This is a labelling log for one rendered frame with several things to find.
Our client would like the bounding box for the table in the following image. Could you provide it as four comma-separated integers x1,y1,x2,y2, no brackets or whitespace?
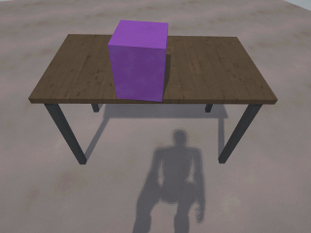
28,34,278,165

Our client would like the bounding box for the carton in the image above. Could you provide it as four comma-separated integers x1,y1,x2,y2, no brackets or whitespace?
107,19,169,102

